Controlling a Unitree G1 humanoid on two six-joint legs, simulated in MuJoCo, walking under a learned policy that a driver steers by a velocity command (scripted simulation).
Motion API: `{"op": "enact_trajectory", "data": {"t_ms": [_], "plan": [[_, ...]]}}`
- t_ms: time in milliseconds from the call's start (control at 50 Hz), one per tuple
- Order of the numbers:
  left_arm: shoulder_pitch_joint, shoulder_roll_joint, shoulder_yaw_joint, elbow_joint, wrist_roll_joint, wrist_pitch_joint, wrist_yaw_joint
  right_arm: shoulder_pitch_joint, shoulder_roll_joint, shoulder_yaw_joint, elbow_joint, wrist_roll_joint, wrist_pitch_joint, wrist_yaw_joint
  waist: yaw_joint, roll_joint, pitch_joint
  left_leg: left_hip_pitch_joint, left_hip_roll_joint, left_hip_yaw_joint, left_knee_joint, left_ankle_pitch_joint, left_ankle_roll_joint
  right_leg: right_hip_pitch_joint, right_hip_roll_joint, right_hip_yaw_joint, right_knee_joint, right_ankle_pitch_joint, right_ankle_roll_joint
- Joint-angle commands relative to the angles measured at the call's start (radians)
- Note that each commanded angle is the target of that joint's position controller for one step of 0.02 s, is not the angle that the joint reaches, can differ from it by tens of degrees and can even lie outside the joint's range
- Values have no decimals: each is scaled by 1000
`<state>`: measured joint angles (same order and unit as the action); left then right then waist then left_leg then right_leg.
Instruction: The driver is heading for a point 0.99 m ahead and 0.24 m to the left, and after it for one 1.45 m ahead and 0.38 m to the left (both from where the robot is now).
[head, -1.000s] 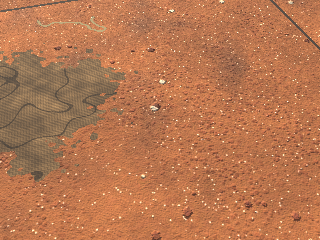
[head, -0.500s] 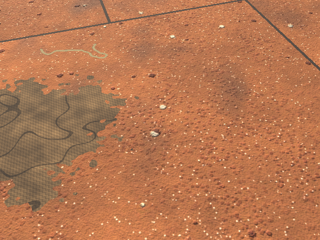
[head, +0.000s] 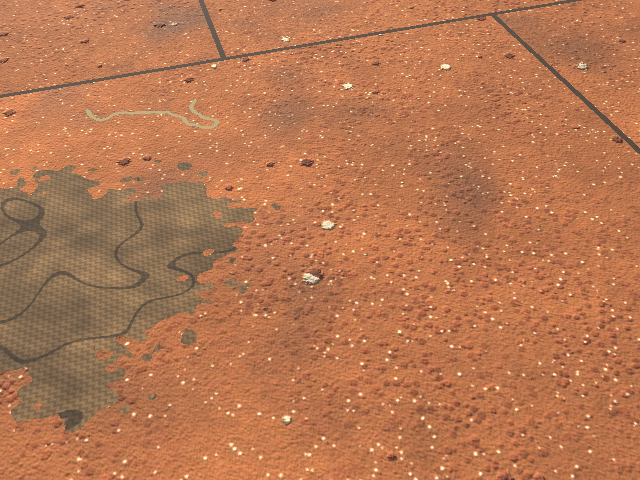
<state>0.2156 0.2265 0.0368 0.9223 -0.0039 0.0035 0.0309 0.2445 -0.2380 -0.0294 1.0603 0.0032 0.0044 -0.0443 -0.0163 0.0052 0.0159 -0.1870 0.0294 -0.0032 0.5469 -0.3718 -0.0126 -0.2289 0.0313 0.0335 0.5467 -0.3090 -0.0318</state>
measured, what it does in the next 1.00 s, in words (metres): walks ahead: right foot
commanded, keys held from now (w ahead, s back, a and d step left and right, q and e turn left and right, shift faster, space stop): w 0.52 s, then w+q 0.48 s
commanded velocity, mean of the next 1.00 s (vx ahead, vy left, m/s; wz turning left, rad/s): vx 0.42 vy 0.00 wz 0.16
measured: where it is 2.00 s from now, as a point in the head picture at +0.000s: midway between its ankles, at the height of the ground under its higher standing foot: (226, 305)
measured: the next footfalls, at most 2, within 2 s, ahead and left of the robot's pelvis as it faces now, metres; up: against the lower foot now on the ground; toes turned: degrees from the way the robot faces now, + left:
right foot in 0.58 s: +0.39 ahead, -0.12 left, +0.00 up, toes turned -1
left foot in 1.12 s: +0.66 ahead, +0.17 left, +0.00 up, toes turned +20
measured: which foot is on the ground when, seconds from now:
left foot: down 0.00-0.58, up 0.60-1.00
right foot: down 0.00-0.14, up 0.16-0.56, down 0.58-1.00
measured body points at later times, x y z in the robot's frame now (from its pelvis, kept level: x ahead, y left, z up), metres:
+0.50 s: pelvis +0.16 +0.01 +0.00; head +0.19 +0.02 +0.45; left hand +0.40 +0.22 -0.10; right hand +0.03 -0.23 -0.13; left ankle -0.01 +0.12 -0.73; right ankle +0.34 -0.12 -0.70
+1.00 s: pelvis +0.44 -0.01 +0.00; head +0.45 +0.01 +0.45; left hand +0.39 +0.26 -0.15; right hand +0.65 -0.22 -0.10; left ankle +0.59 +0.18 -0.69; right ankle +0.35 -0.12 -0.73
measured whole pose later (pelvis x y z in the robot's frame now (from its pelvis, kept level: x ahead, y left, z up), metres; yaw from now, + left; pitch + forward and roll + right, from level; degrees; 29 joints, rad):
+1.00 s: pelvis +0.44 -0.01 +0.00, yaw +13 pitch +1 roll -3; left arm 0.31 0.26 0.06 1.02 0.00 -0.09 0.02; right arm 0.12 -0.24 -0.07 0.84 0.02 -0.04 0.02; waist 0.06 0.03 0.02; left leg -0.68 0.13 -0.01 0.73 0.03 0.04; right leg 0.08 0.04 -0.25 0.20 -0.29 -0.02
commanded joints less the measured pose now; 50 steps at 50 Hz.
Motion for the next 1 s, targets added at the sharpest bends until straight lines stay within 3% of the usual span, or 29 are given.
{"op": "enact_trajectory", "data": {"t_ms": [20, 40, 80, 120, 140, 160, 180, 200, 220, 240, 280, 320, 380, 440, 500, 540, 560, 580, 600, 620, 640, 660, 680, 720, 760, 820, 920, 1000], "plan": [[62, 179, 44, -15, -13, -27, 0, -19, -58, -9, -55, 8, -39, 4, 33, -156, 101, -210, -49, 61, 81, -144, 40, -32, -200, 316, -311, -543, -141], [80, 191, 50, -5, -17, -36, -3, -14, -47, -7, -56, 11, -54, 13, 33, -191, 95, -208, -39, 50, 147, -91, 51, -33, -260, 412, -354, -550, -179], [20, 184, 48, -21, -21, -48, -7, 24, -52, -11, -46, 20, -76, 29, -7, -177, 101, -145, -9, 19, 137, -87, 95, -98, -285, 434, -367, -489, -190], [-116, 156, 38, -64, -31, -47, -12, 151, -44, -12, 6, 17, -89, 36, -91, -120, 105, 108, -20, 22, -113, 2, 128, -251, -177, 254, -267, -343, -117], [-150, 103, 25, -81, -23, -52, -15, 255, -96, -27, 41, 6, -89, 34, -119, 19, 66, 251, 84, -139, -201, -24, 140, -352, -84, 116, -32, -211, -56], [-184, 57, 15, -121, -24, -68, -15, 353, -213, -55, 58, 7, -95, 40, -133, 268, 55, 330, 283, -504, -375, -218, 235, -511, 32, -55, 250, -154, 7], [-193, 111, 28, -126, -36, -84, -12, 322, -204, -48, 47, -10, -105, 45, -113, 226, 108, 293, 371, -657, -415, -217, 294, -610, -8, 9, 421, -233, 2], [-138, 119, 31, -102, -44, -94, -20, 272, -143, -33, 25, -8, -115, 44, -70, 139, 131, 304, 350, -591, -401, -178, 280, -655, -55, 46, 512, -154, -12], [-93, 111, 30, -72, -41, -100, -28, 242, -115, -25, 10, 0, -120, 46, -49, 115, 117, 320, 304, -495, -398, -114, 245, -664, -80, 36, 536, -75, -24], [-99, 115, 34, -67, -34, -106, -31, 223, -115, -24, 0, 6, -120, 50, -41, 93, 116, 334, 285, -426, -405, -27, 218, -681, -104, 26, 524, -9, -29], [-147, 107, 38, -73, -20, -108, -42, 233, -68, -7, -5, -2, -109, 49, -47, 89, 96, 314, 228, -281, -418, 198, 184, -629, -126, -5, 452, 92, -16], [-198, 66, 27, -88, -17, -103, -51, 258, -71, -4, -6, -7, -96, 40, -56, 97, 87, 284, 189, -183, -420, 351, 180, -584, -113, -47, 357, 158, 9], [-317, 31, 6, -129, -21, -99, -60, 275, -111, -9, -16, -9, -87, 26, -78, 97, 113, 165, 156, -102, -451, 376, 175, -451, -78, -88, 152, 277, 29], [-382, 53, 3, -155, -29, -97, -70, 303, -134, -18, -7, 4, -90, 22, -78, 115, 143, 149, 187, -87, -472, 371, 182, -373, -65, -88, 48, 326, 18], [-382, 93, 11, -170, -29, -101, -80, 290, -145, -30, -5, 14, -84, 22, -37, 114, 132, 244, 231, -70, -410, 527, 162, -334, -61, -71, -14, 289, -26], [-259, 146, 38, -143, -25, -104, -76, 268, -161, -39, -16, 10, -73, 23, 45, 135, 28, 261, 228, -50, -234, 898, 137, -128, -10, -98, -11, 242, -64], [-83, 186, 63, -91, -30, -101, -66, 250, -152, -36, -27, 4, -66, 25, 133, 129, -75, 202, 186, -30, -44, 986, 113, 94, 7, -102, -21, 243, -92], [119, 247, 84, -47, -20, -98, -52, 235, -131, -24, -57, -10, -64, 27, 209, 61, -217, -33, 138, -21, 249, 736, 85, 428, -156, 79, 10, 194, -145], [208, 318, 94, -16, -6, -93, -57, 378, 42, 20, -68, -2, -80, 38, 128, -241, -426, -379, -58, -14, 635, -44, 22, 746, -440, 582, -132, -86, -305], [178, 218, 67, -14, -8, -95, -58, 310, -52, -6, -57, 31, -104, 38, 157, -191, -377, -459, -45, -156, 783, -178, 41, 641, -434, 706, -273, -190, -277], [70, 174, 51, -25, -10, -102, -55, 204, -117, -29, -102, 58, -116, 35, 127, -168, -185, -531, 4, -134, 819, -104, 58, 473, -407, 534, -296, -145, -219], [-18, 142, 41, -38, -8, -111, -56, 154, -117, -32, -113, 57, -118, 26, 89, -90, -101, -490, 59, -111, 783, -7, 66, 310, -375, 393, -319, -18, -191], [-66, 109, 34, -34, 0, -120, -62, 137, -99, -40, -112, 41, -110, 16, 57, -59, -47, -437, 88, -104, 733, 51, 66, 181, -336, 277, -349, 86, -166], [-95, 73, 28, -14, 16, -130, -65, 186, -49, -46, -103, 37, -77, 16, 2, -95, -28, -330, 122, -112, 674, 98, 74, 61, -282, 131, -397, 146, -140], [-82, 83, 31, 9, 12, -136, -59, 169, -30, -51, -121, 36, -52, 16, -14, -91, 14, -351, 131, -106, 640, 113, 74, 9, -278, 53, -436, 185, -150], [-56, 123, 40, 27, 19, -137, -38, 61, -55, -61, -180, 25, -42, 18, -10, -58, 60, -476, 136, -127, 537, 236, 55, 28, -290, -13, -469, 223, -164], [5, 170, 45, 31, 16, -123, -11, -113, -39, -46, -248, 17, -61, 59, 42, -19, 82, -496, 113, -38, 256, 437, 45, 109, -273, -153, -468, 326, -139], [103, 196, 53, 54, -1, -94, -8, -245, -30, -32, -326, 18, -61, 89, 91, -4, 109, -552, 92, 25, 131, 386, 68, 277, -311, -205, -402, 413, -129]]}}
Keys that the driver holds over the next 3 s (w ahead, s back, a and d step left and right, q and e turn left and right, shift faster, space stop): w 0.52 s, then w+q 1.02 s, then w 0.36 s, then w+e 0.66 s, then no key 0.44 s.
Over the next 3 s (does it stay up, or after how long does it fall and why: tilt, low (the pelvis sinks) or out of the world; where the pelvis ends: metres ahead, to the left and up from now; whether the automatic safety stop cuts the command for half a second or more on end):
stays up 1.37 0.40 0.01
